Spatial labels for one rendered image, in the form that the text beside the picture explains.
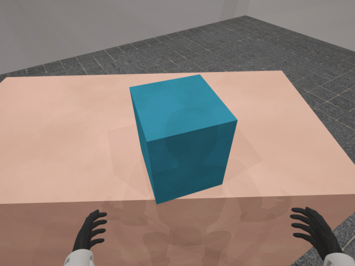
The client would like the robot left hand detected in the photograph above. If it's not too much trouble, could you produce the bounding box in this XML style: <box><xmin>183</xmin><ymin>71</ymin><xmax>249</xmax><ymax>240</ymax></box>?
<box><xmin>72</xmin><ymin>210</ymin><xmax>107</xmax><ymax>252</ymax></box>

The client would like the left robot forearm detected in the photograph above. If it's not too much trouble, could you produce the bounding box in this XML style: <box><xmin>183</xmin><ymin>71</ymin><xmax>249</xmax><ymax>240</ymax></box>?
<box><xmin>64</xmin><ymin>249</ymin><xmax>95</xmax><ymax>266</ymax></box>

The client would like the right robot forearm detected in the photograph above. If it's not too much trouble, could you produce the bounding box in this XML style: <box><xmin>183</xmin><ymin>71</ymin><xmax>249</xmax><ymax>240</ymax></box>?
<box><xmin>323</xmin><ymin>253</ymin><xmax>355</xmax><ymax>266</ymax></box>

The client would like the carton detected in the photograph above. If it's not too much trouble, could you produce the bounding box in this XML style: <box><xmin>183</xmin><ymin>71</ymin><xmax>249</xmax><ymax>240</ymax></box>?
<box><xmin>129</xmin><ymin>74</ymin><xmax>237</xmax><ymax>204</ymax></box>

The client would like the pedestal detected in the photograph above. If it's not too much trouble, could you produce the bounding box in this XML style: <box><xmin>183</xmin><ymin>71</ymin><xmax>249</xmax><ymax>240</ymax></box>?
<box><xmin>0</xmin><ymin>70</ymin><xmax>355</xmax><ymax>266</ymax></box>

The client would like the robot right hand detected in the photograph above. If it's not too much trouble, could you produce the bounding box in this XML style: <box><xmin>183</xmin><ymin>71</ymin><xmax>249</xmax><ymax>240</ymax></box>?
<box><xmin>290</xmin><ymin>207</ymin><xmax>343</xmax><ymax>261</ymax></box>

